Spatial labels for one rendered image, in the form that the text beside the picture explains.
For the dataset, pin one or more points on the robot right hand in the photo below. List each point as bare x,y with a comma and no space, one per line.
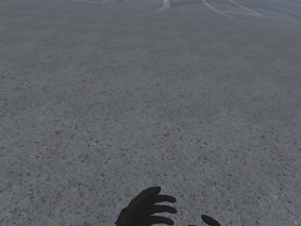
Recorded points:
208,220

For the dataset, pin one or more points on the robot left hand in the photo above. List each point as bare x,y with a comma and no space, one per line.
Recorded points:
141,208

